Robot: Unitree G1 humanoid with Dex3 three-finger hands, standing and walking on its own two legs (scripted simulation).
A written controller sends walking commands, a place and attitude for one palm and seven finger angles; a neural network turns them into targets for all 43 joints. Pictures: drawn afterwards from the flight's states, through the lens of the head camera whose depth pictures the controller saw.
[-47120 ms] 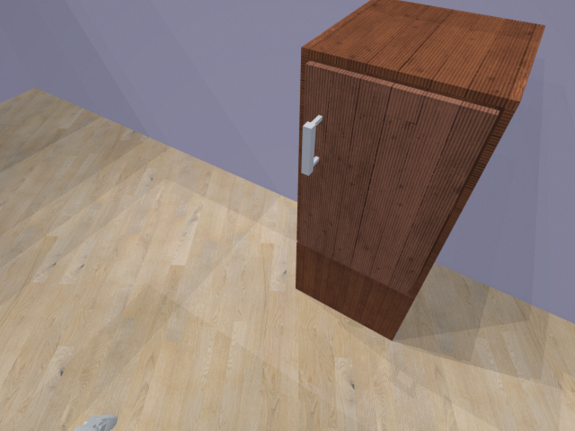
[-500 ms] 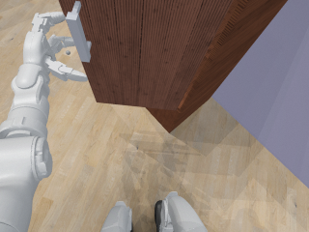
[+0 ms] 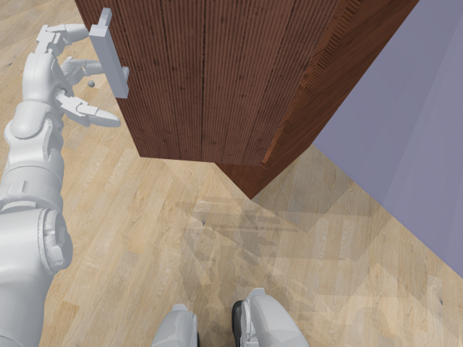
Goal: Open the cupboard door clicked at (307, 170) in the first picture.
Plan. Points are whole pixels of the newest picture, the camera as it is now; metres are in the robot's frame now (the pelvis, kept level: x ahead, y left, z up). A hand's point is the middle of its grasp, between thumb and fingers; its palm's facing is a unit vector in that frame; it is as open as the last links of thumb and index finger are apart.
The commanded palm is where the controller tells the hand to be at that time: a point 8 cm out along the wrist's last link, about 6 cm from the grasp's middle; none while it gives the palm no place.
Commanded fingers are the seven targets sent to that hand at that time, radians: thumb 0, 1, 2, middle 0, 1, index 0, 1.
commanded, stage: move the hooked fingers beside the handle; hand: left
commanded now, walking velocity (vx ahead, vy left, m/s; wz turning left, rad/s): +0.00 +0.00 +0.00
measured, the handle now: (114, 56) +0.57 +0.16 +0.07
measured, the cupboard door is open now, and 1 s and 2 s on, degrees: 45 45 45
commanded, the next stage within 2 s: slide the fingers in behind the handle in 1.62 s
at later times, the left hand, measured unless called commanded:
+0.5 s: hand (85, 79) +0.53 +0.20 +0.07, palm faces -0.07 -1.00 -0.02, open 14.7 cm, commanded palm +0.52 +0.23 +0.07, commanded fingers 0.00 -0.50 0.30 -0.30 -1.20 -0.30 -1.20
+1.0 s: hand (69, 80) +0.53 +0.22 +0.07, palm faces -0.10 -1.00 -0.02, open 14.0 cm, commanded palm +0.52 +0.26 +0.07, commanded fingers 0.00 -0.50 0.30 -0.30 -1.20 -0.30 -1.20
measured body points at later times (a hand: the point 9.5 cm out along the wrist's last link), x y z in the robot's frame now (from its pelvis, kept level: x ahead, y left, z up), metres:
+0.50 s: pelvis +0.00 -0.01 +0.00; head +0.17 +0.02 +0.41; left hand +0.53 +0.25 +0.07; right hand -0.01 -0.27 -0.11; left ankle -0.03 +0.08 -0.66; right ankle +0.04 -0.12 -0.66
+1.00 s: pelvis -0.01 +0.00 -0.01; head +0.16 +0.02 +0.41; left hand +0.53 +0.28 +0.07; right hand -0.02 -0.27 -0.10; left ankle -0.03 +0.08 -0.66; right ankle +0.04 -0.12 -0.66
